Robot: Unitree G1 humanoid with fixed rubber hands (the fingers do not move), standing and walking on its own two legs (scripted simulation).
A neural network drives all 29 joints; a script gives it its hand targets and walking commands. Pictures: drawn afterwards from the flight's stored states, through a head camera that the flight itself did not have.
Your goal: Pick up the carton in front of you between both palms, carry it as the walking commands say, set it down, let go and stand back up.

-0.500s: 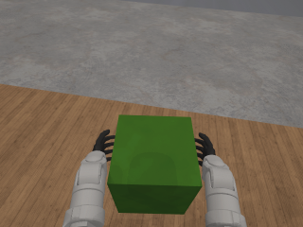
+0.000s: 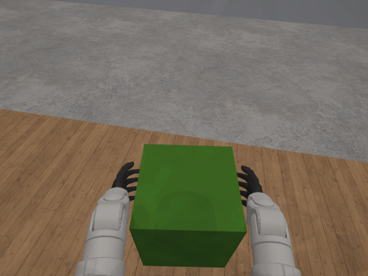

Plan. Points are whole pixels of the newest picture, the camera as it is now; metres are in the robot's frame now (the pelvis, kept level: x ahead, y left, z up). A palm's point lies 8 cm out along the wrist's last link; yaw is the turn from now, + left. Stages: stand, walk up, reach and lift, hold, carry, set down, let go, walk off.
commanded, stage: reach and lift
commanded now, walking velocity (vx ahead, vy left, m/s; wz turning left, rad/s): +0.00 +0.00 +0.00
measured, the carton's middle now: (186, 208) +0.30 +0.00 -0.04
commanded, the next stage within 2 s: hold in 0.10 s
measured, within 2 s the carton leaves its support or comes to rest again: neither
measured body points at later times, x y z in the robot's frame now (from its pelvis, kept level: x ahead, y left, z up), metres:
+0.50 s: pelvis -0.01 +0.00 +0.00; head -0.05 +0.00 +0.45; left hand +0.29 +0.15 +0.04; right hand +0.29 -0.15 +0.04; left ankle +0.02 +0.12 -0.75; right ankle +0.01 -0.13 -0.75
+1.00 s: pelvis +0.08 -0.01 +0.00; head +0.05 -0.01 +0.45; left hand +0.37 +0.14 +0.09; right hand +0.38 -0.17 +0.09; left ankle +0.12 +0.11 -0.73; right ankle +0.01 -0.12 -0.75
